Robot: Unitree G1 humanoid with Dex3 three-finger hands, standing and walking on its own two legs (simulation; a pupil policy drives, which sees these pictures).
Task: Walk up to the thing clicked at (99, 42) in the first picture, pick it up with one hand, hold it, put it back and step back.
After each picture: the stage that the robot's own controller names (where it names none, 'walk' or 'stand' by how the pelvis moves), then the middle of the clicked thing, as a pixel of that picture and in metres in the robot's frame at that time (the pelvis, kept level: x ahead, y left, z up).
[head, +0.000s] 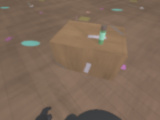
stand; (102, 35) +1.00 -0.11 -0.05
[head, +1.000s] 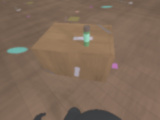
walk; (86, 36) +0.88 +0.13 -0.03
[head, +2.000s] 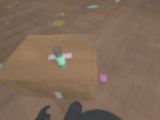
stand; (60, 58) +0.51 +0.32 -0.04
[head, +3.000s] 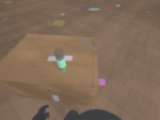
stand; (61, 61) +0.48 +0.28 -0.05
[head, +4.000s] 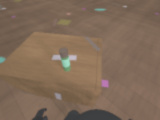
stand; (65, 60) +0.49 +0.25 -0.05
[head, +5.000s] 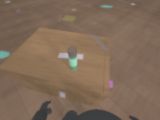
stand; (73, 60) +0.49 +0.17 -0.04
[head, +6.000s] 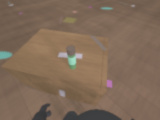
stand; (71, 58) +0.52 +0.19 -0.05
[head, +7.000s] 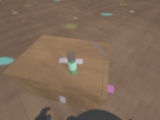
stand; (72, 64) +0.49 +0.19 -0.05
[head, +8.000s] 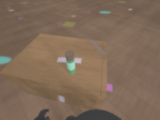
stand; (70, 63) +0.48 +0.19 -0.05
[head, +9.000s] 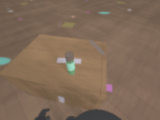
stand; (70, 64) +0.48 +0.20 -0.05
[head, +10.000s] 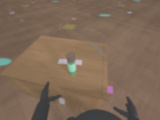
rise first; (71, 65) +0.48 +0.19 -0.05
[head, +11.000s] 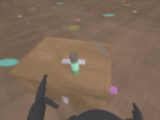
go down; (74, 64) +0.49 +0.18 -0.05
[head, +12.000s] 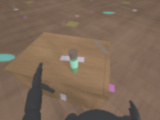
go down; (73, 62) +0.50 +0.18 -0.04
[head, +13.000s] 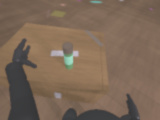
go down; (68, 57) +0.48 +0.16 +0.00
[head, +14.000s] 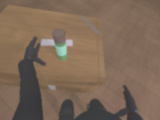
close in; (61, 47) +0.50 +0.18 +0.03
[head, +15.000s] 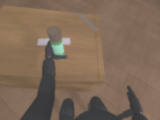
close; (57, 46) +0.50 +0.18 +0.05
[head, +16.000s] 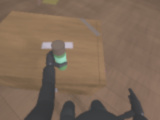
lift; (60, 57) +0.43 +0.17 +0.04
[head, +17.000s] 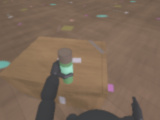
lift; (66, 68) +0.31 +0.15 +0.14
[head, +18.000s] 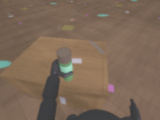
hold; (66, 67) +0.32 +0.16 +0.14
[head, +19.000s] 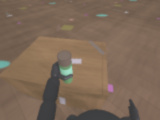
hold; (66, 69) +0.31 +0.16 +0.12
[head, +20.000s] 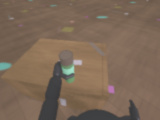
hold; (68, 69) +0.32 +0.15 +0.12
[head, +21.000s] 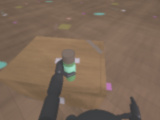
crouch; (69, 67) +0.34 +0.14 +0.11
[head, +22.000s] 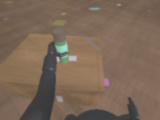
crouch; (62, 48) +0.45 +0.18 +0.16
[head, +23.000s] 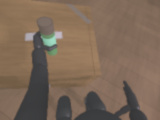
lower; (49, 40) +0.53 +0.18 +0.07
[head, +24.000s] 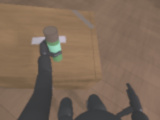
lower; (54, 47) +0.50 +0.17 +0.05
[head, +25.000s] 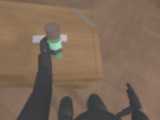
lower; (55, 44) +0.50 +0.17 +0.06
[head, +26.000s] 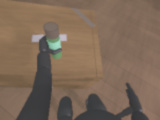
lower; (54, 44) +0.51 +0.18 +0.06
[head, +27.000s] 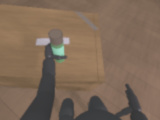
open; (58, 49) +0.48 +0.17 +0.05
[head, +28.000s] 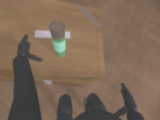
sink last; (59, 43) +0.49 +0.17 +0.05
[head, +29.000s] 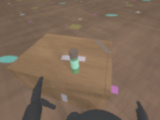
sink last; (74, 62) +0.48 +0.18 +0.00
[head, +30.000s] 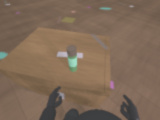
stand; (72, 60) +0.47 +0.17 +0.01
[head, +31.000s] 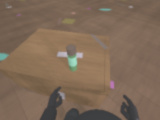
stand; (72, 59) +0.48 +0.17 +0.01
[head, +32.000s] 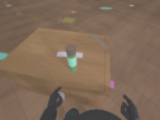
stand; (72, 59) +0.47 +0.17 +0.01
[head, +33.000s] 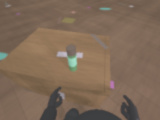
stand; (72, 59) +0.47 +0.17 +0.01
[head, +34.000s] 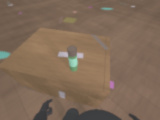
stand; (73, 60) +0.48 +0.17 -0.01
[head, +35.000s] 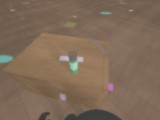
walk; (73, 63) +0.48 +0.17 -0.05
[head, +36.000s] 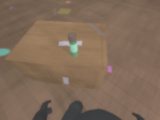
walk; (73, 46) +0.61 +0.19 -0.03
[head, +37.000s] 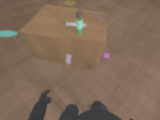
walk; (79, 23) +0.93 +0.19 -0.02
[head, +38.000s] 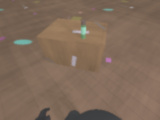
stand; (83, 29) +1.11 +0.18 -0.04
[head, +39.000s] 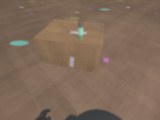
stand; (80, 30) +1.10 +0.19 -0.06
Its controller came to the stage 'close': yes
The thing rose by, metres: 0.21
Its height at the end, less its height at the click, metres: +0.00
